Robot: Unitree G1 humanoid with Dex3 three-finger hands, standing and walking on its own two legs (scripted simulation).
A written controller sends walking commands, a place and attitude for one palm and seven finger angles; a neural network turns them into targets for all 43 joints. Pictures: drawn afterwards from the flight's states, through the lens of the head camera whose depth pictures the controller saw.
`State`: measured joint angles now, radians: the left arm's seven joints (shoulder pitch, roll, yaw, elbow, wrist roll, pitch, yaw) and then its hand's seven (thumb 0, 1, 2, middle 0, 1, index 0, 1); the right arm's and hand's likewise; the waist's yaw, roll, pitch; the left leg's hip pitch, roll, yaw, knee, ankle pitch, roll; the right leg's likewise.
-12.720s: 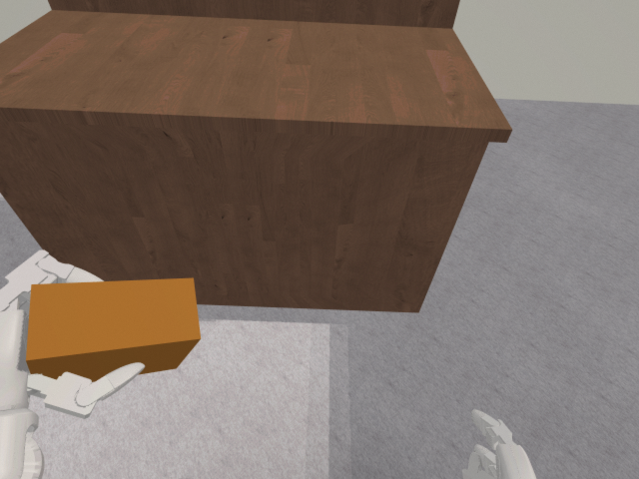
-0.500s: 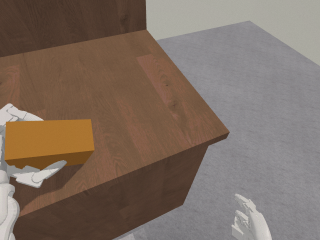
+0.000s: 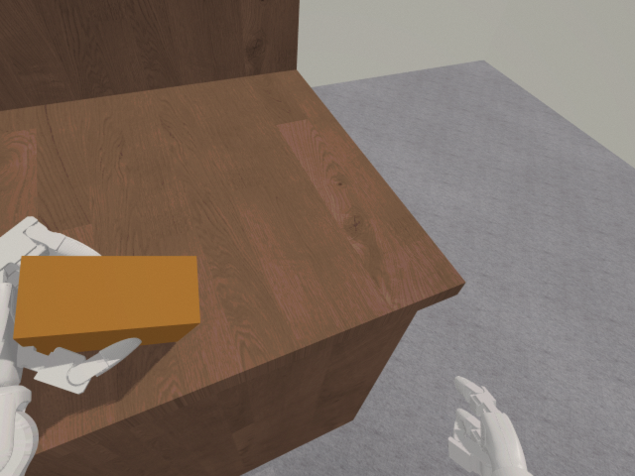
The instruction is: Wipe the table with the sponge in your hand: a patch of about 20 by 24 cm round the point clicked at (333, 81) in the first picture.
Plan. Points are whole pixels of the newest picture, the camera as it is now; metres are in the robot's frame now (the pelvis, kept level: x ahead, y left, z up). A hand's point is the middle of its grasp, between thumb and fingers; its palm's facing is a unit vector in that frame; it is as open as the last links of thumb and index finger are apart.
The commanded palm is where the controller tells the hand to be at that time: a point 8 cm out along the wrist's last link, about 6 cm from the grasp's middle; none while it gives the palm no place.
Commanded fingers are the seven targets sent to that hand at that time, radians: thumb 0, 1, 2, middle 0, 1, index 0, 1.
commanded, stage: look again from close up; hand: left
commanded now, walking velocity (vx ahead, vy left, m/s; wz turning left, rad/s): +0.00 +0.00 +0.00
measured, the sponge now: (140, 305) +0.24 +0.20 +0.14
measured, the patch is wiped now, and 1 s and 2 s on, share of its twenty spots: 0.00 0.00 0.00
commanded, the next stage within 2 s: turn the palm down, sponge in hand in 0.28 s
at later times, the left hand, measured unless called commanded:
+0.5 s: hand (17, 250) +0.25 +0.30 +0.19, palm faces +0.47 -0.78 -0.41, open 10.3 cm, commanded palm +0.16 +0.29 +0.19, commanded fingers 0.00 0.10 1.30 -1.20 -1.60 -1.20 -1.60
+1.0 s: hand (59, 325) +0.19 +0.24 +0.18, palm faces +0.38 -0.57 -0.73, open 10.3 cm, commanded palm +0.15 +0.26 +0.23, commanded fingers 0.00 0.10 1.30 -1.20 -1.60 -1.20 -1.60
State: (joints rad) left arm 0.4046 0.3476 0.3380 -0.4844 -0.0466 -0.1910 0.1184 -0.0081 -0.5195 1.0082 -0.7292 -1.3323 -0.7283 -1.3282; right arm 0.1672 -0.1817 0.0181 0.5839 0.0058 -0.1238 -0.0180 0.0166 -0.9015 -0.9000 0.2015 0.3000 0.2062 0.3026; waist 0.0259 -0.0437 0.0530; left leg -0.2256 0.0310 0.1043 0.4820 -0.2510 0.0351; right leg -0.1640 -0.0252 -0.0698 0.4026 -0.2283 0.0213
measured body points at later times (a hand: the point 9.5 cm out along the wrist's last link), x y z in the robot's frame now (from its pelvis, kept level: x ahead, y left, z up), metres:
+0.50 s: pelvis -0.01 +0.00 +0.00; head +0.01 +0.03 +0.44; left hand +0.22 +0.34 +0.21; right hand +0.18 -0.20 -0.09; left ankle +0.01 +0.09 -0.74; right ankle -0.01 -0.14 -0.74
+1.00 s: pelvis -0.03 -0.07 -0.01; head -0.04 -0.11 +0.44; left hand +0.17 +0.27 +0.22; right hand +0.21 -0.26 -0.09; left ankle +0.01 +0.09 -0.74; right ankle -0.01 -0.14 -0.74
